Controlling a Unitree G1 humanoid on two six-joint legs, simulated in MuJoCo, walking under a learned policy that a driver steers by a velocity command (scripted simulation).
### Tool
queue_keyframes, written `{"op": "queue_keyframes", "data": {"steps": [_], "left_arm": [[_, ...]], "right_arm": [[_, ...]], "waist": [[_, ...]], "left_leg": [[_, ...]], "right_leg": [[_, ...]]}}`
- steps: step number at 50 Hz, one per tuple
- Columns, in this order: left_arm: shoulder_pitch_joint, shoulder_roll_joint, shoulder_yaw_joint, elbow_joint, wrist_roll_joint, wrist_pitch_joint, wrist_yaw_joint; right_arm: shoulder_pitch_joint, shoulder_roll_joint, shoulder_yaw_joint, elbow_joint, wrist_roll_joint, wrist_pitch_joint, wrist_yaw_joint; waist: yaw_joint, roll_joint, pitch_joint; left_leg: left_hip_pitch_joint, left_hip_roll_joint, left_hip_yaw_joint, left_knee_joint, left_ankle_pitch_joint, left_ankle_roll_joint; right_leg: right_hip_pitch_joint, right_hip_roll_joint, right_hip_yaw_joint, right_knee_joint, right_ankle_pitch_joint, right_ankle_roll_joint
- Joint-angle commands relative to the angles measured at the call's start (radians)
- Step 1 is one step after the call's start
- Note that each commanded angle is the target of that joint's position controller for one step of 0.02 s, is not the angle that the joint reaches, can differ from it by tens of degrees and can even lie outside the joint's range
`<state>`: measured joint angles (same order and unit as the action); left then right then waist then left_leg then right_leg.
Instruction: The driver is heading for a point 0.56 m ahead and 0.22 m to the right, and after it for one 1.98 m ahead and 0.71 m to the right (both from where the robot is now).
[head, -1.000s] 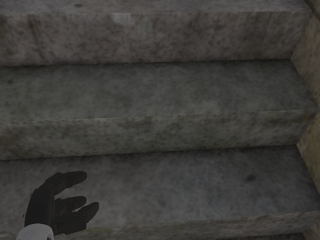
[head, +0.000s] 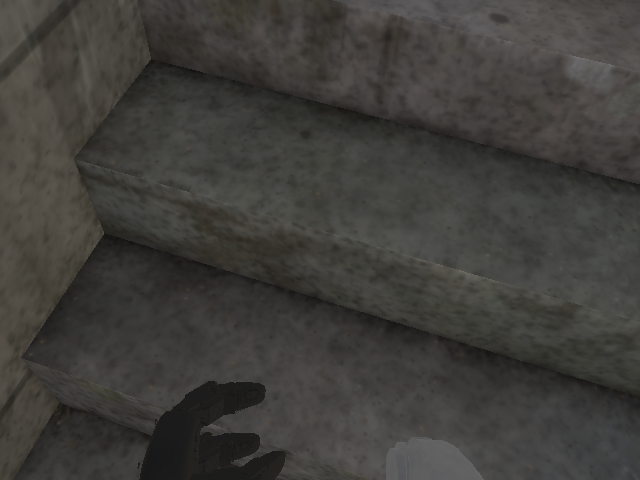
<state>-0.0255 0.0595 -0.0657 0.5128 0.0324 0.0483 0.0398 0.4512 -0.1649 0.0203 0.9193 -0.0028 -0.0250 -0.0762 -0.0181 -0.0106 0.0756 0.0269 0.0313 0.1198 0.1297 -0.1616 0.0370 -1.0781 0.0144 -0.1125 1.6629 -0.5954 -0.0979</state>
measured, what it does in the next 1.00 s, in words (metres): climbs, turning right: right foot 0.19 m higher, then left foot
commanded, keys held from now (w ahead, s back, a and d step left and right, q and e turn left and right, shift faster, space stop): e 0.32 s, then w+e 0.68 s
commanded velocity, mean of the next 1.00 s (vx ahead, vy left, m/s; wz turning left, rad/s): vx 0.25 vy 0.00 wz -0.53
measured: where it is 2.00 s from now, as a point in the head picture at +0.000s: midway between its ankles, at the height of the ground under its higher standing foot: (369, 258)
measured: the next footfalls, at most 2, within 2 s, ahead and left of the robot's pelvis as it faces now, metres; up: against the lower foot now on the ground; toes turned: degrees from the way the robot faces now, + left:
right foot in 0.04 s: +0.14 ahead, -0.08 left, +0.19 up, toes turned -3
left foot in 0.70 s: +0.29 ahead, +0.16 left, +0.19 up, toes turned -20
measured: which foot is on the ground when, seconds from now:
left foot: down 0.00-0.06, up 0.08-0.68, down 0.70-1.00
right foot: up 0.00-0.02, down 0.04-0.72, up 0.74-1.00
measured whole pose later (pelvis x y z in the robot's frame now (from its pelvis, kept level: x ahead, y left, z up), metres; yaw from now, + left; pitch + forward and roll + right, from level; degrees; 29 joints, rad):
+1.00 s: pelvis +0.34 +0.05 +0.19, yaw -31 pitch +10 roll -4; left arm -0.08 0.13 -0.04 0.64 -0.02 0.08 -0.11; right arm 0.57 -0.11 0.05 1.11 -0.09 -0.02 0.16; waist 0.03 0.06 -0.18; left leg -0.02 0.06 0.17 0.09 -0.22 0.04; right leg -1.32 0.00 -0.14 1.76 -0.37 -0.25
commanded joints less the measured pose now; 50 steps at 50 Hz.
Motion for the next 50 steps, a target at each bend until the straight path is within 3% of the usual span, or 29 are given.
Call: {"op": "queue_keyframes", "data": {"steps": [1,3,4,5,6,8,9,12,15,16,17,19,22,27,29,32,34,35,36,37,38,40,41,43,45,47,48,49,50], "left_arm": [[0.204,0.068,0.026,0.030,-0.015,-0.008,-0.003],[0.279,0.150,0.066,0.035,-0.012,-0.016,-0.011],[0.319,0.291,0.114,0.064,0.003,-0.001,0.004],[0.211,0.311,0.138,0.044,0.017,0.011,0.035],[0.151,0.277,0.133,0.058,0.023,0.012,0.039],[0.129,0.187,0.112,0.136,0.000,-0.004,0.042],[0.141,0.168,0.087,0.089,-0.028,-0.041,0.026],[0.188,0.175,0.086,0.125,-0.033,-0.057,0.014],[0.181,0.192,0.074,0.096,-0.042,-0.022,0.026],[0.308,0.217,0.040,0.183,0.091,-0.066,-0.021],[0.409,0.248,0.064,0.203,0.094,-0.096,-0.035],[0.516,0.253,0.074,0.279,0.093,-0.117,-0.074],[0.435,0.243,0.068,0.262,0.058,-0.146,-0.126],[0.451,0.231,0.056,0.244,0.026,-0.168,-0.105],[0.332,0.261,0.061,0.208,0.015,-0.180,-0.104],[0.246,0.292,0.075,0.179,0.002,-0.184,-0.097],[0.198,0.366,0.126,0.191,-0.030,-0.124,-0.112],[0.358,0.337,0.127,0.253,0.011,-0.110,-0.138],[0.661,0.191,0.109,0.298,0.006,-0.094,-0.150],[0.575,0.151,0.094,0.302,0.008,-0.079,-0.170],[0.444,0.204,0.114,0.272,-0.003,-0.062,-0.173],[0.122,0.150,0.121,0.182,-0.020,-0.073,-0.135],[-0.008,0.137,0.118,0.138,-0.017,-0.083,-0.126],[-0.072,0.078,0.084,0.091,-0.033,-0.089,-0.117],[-0.077,0.070,0.049,0.066,-0.040,-0.059,-0.129],[-0.192,0.136,0.043,0.024,-0.053,-0.010,-0.125],[-0.265,0.162,0.035,-0.010,-0.052,0.034,-0.131],[-0.216,0.147,0.026,0.025,-0.051,0.068,-0.168],[-0.100,0.152,0.029,0.046,-0.067,0.079,-0.182]], "right_arm": [[-0.042,-0.257,-0.063,-0.107,0.000,-0.003,-0.012],[-0.129,-0.324,-0.101,-0.194,0.030,-0.005,0.029],[-0.260,-0.258,-0.090,-0.297,0.011,-0.002,0.066],[-0.262,-0.150,-0.073,-0.307,-0.056,0.007,0.083],[-0.236,-0.059,-0.044,-0.334,-0.052,0.019,0.091],[-0.207,0.003,-0.024,-0.345,-0.057,0.041,0.050],[-0.234,-0.077,-0.030,-0.365,-0.029,0.018,0.055],[-0.181,-0.018,0.000,-0.381,-0.011,-0.006,0.075],[-0.289,-0.012,0.014,-0.429,-0.024,0.000,0.065],[-0.404,-0.139,-0.005,-0.483,-0.015,-0.002,0.077],[-0.417,-0.131,-0.004,-0.487,-0.036,-0.001,0.085],[-0.389,-0.053,0.022,-0.437,-0.067,0.012,0.092],[-0.339,-0.112,-0.003,-0.373,-0.059,-0.009,0.078],[-0.480,-0.046,0.019,-0.373,-0.076,-0.033,0.093],[-0.449,-0.040,0.015,-0.381,-0.107,-0.006,0.104],[-0.399,-0.117,-0.030,-0.420,-0.084,0.035,0.103],[-0.201,-0.155,-0.075,-0.372,-0.023,0.040,0.123],[-0.076,-0.155,-0.080,-0.304,-0.008,0.024,0.134],[0.042,-0.254,-0.104,-0.255,-0.004,-0.015,0.159],[0.111,-0.276,-0.127,-0.225,-0.030,-0.019,0.165],[0.124,-0.222,-0.106,-0.200,-0.079,-0.012,0.173],[0.065,0.008,-0.009,-0.079,-0.085,-0.012,0.203],[0.089,0.045,0.011,-0.021,-0.058,-0.014,0.213],[0.082,0.066,0.028,0.065,-0.082,-0.040,0.198],[-0.058,0.024,0.028,0.076,-0.115,-0.043,0.189],[-0.084,-0.053,0.016,0.075,-0.120,-0.032,0.206],[-0.109,-0.097,0.010,0.062,-0.101,-0.026,0.236],[-0.083,-0.206,-0.016,0.081,-0.075,-0.022,0.249],[-0.034,-0.278,-0.035,0.069,-0.064,-0.040,0.258]], "waist": [[0.101,0.217,-0.355],[0.174,0.203,-0.386],[0.208,-0.203,-0.358],[0.135,-0.188,-0.379],[0.062,-0.091,-0.246],[-0.037,0.044,-0.001],[0.004,0.021,-0.020],[-0.030,-0.027,-0.090],[-0.027,0.005,-0.099],[0.042,-0.148,-0.232],[0.077,-0.146,-0.218],[0.104,-0.165,-0.213],[0.067,-0.107,-0.123],[0.125,-0.070,-0.099],[0.062,-0.107,-0.123],[0.022,-0.110,-0.166],[-0.073,-0.050,-0.153],[-0.033,0.009,-0.246],[0.123,0.200,-0.546],[0.050,0.352,-0.442],[-0.001,0.160,-0.273],[0.007,0.155,-0.128],[-0.013,0.094,-0.066],[0.028,0.050,-0.058],[0.115,0.056,-0.057],[0.124,0.106,-0.145],[0.129,0.129,-0.135],[0.182,0.196,-0.184],[0.204,0.155,-0.225]], "left_leg": [[0.049,0.251,0.040,0.297,1.809,0.155],[-0.165,0.183,0.033,0.712,1.557,0.091],[-0.533,-0.061,0.031,1.163,0.373,0.023],[-0.621,-0.107,-0.211,1.555,-0.075,0.007],[-0.711,-0.088,-0.242,1.691,-0.053,-0.013],[-0.801,-0.048,-0.212,1.673,-0.014,-0.014],[-0.841,-0.105,-0.227,1.827,-0.111,-0.019],[-0.996,-0.090,-0.261,1.903,-0.029,-0.018],[-0.975,-0.059,-0.177,1.694,0.053,-0.065],[-1.113,-0.048,-0.223,1.638,0.110,-0.090],[-1.172,-0.036,-0.181,1.615,0.057,-0.109],[-1.211,-0.062,-0.177,1.741,0.064,-0.070],[-1.225,-0.041,-0.173,1.860,0.040,-0.010],[-1.180,0.005,-0.114,1.457,-0.002,-0.021],[-0.925,0.018,-0.113,1.219,0.014,-0.035],[-0.495,-0.028,-0.070,0.753,-0.092,-0.052],[-0.372,-0.049,-0.107,-0.004,0.231,-0.050],[-0.118,0.001,-0.126,-0.030,0.420,-0.024],[0.400,0.280,-0.270,0.492,1.259,0.238],[0.449,0.456,-0.465,0.455,1.306,0.409],[0.222,0.502,-0.458,0.368,0.885,0.368],[0.045,0.391,-0.382,0.223,0.265,0.298],[0.050,0.345,-0.327,0.183,0.298,0.282],[-0.010,0.281,-0.223,0.088,0.152,0.215],[-0.224,0.234,-0.125,-0.039,-0.005,0.200],[-0.431,0.173,-0.033,-0.136,0.114,0.203],[-0.535,0.227,-0.015,-0.268,0.389,0.226],[-0.532,0.242,0.007,-0.210,1.134,0.276],[-0.331,0.259,0.049,-0.053,1.706,0.202]], "right_leg": [[0.571,0.094,-0.106,-0.283,-0.024,-0.040],[0.793,0.104,0.215,-0.654,0.052,-0.107],[0.882,-0.159,0.801,-1.010,0.227,-0.270],[0.782,-0.226,1.075,-1.209,0.416,-0.310],[0.640,-0.215,0.968,-1.205,0.344,-0.281],[0.428,-0.136,0.677,-1.041,0.303,-0.172],[0.474,-0.124,0.688,-1.096,0.378,-0.167],[0.661,-0.099,0.570,-1.107,0.475,-0.140],[0.652,-0.041,0.437,-1.087,0.632,-0.107],[0.703,-0.040,0.343,-1.111,0.591,-0.109],[0.795,-0.085,0.440,-1.149,0.600,-0.145],[0.803,-0.092,0.575,-1.204,0.395,-0.203],[0.736,-0.112,0.615,-1.209,0.192,-0.212],[0.837,-0.115,0.705,-1.242,0.173,-0.235],[0.730,-0.137,0.716,-1.276,0.280,-0.247],[0.724,-0.126,0.651,-1.292,0.711,-0.196],[1.091,-0.056,0.630,-1.038,1.260,-0.132],[1.046,-0.010,0.552,-0.848,1.379,-0.102],[0.707,0.063,0.451,-0.607,0.825,-0.061],[0.211,0.209,0.307,-0.059,0.104,-0.007],[-0.010,0.145,0.269,0.428,0.132,-0.033],[-0.341,0.094,0.234,0.771,0.183,-0.137],[-0.439,0.104,0.235,0.777,0.155,-0.179],[-0.496,0.050,0.198,0.648,0.105,-0.227],[-0.406,-0.022,0.118,0.411,0.170,-0.234],[-0.154,-0.040,0.003,0.155,0.391,-0.204],[0.004,-0.020,-0.072,0.040,0.178,-0.154],[0.173,0.036,-0.186,0.054,0.206,-0.131],[0.192,0.054,-0.177,-0.013,0.286,-0.122]]}}
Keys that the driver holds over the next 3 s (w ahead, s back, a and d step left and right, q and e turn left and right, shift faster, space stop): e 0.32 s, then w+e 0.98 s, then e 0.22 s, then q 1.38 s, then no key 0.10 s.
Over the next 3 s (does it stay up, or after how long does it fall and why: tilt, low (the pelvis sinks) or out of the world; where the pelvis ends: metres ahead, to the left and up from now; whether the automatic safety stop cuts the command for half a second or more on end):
stays up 0.69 0.02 0.55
